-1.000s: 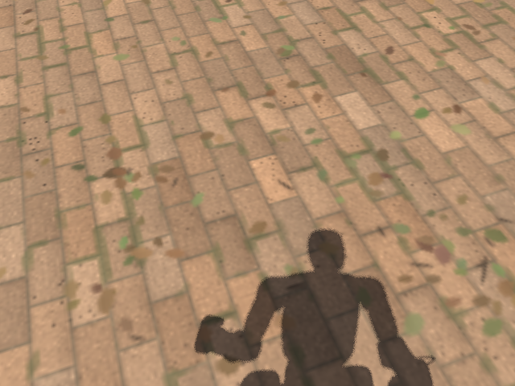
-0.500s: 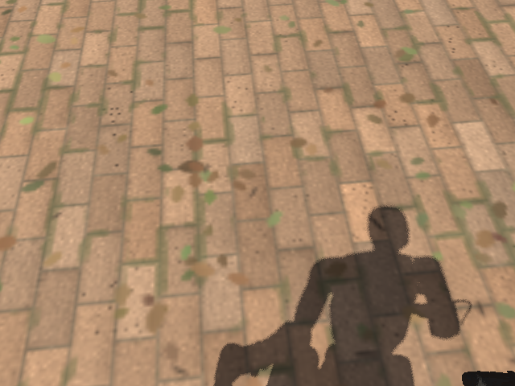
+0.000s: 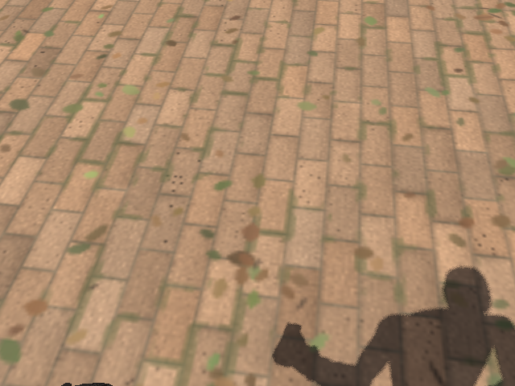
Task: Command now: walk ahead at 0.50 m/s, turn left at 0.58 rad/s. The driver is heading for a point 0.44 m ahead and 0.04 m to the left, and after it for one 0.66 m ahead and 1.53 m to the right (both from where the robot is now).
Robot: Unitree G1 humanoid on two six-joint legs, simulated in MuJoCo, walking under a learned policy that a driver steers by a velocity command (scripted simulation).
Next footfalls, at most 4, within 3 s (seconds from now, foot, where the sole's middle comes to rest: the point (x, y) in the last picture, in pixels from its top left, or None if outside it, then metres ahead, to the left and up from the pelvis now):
0.40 left None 0.35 0.18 -0.77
0.96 right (251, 308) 0.70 0.04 -0.77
1.42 left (188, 228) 0.98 0.23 -0.77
1.96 right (295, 184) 1.15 -0.12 -0.77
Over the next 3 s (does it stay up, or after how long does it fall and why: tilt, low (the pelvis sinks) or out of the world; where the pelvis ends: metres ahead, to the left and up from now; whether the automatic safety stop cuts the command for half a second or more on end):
stays up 1.43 -0.35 -0.02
